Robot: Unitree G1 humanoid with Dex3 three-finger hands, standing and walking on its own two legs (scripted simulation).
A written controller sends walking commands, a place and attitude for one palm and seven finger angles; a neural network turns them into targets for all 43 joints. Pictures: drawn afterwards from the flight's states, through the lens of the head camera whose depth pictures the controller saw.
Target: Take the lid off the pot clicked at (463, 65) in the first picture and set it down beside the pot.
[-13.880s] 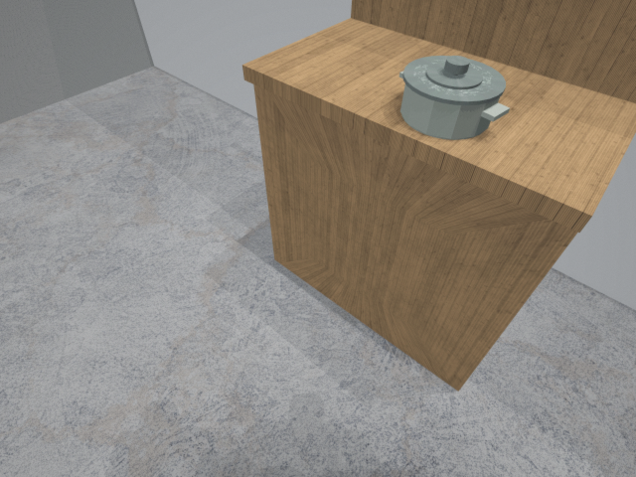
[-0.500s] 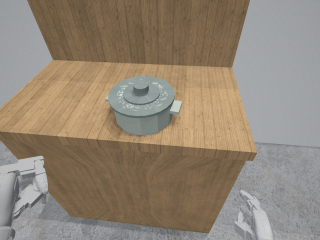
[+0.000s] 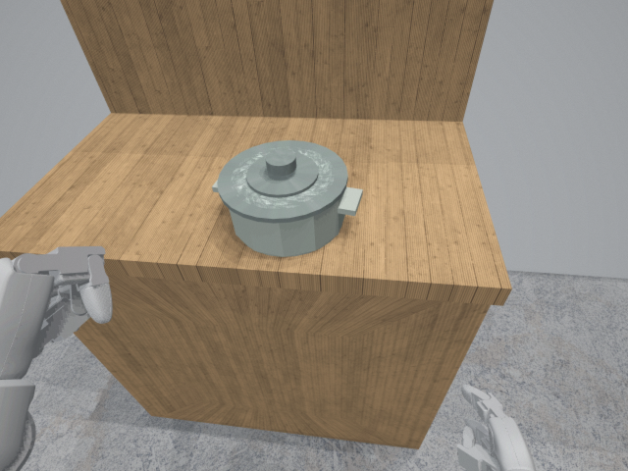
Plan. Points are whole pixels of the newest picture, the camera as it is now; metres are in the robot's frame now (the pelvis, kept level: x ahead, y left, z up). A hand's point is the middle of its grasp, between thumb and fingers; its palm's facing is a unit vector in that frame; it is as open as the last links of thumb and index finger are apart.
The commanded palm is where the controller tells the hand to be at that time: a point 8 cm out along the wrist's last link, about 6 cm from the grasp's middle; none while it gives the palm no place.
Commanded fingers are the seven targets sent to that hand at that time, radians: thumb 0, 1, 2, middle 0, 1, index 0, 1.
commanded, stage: reach forward and open the fingers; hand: left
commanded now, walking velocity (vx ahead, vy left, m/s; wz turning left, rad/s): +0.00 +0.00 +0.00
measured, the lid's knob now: (281, 162) +0.49 +0.13 +0.16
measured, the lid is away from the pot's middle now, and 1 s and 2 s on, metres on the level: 0.00 0.00 0.00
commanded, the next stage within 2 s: move the open hand above the knob in 1.20 s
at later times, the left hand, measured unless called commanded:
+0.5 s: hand (74, 291) +0.21 +0.26 +0.20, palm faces +0.01 -0.01 -1.00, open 5.1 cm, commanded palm +0.18 +0.26 +0.26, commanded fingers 0.00 -0.14 1.57 -1.01 -0.36 -1.01 -0.36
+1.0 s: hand (91, 240) +0.25 +0.26 +0.22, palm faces +0.01 +0.01 -1.00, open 9.7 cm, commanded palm +0.21 +0.25 +0.29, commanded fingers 0.00 -0.39 1.74 -0.89 -0.08 -0.89 -0.08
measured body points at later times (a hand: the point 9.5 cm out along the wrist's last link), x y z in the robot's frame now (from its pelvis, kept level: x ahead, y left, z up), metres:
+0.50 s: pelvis -0.04 +0.00 +0.00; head -0.05 -0.06 +0.45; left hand +0.20 +0.26 +0.25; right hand +0.22 -0.19 -0.08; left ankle +0.02 +0.12 -0.74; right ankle -0.02 -0.11 -0.74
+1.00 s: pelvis -0.06 +0.01 +0.00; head -0.07 -0.04 +0.44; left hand +0.25 +0.26 +0.28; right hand +0.16 -0.20 -0.09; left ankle +0.02 +0.12 -0.74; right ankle -0.02 -0.11 -0.74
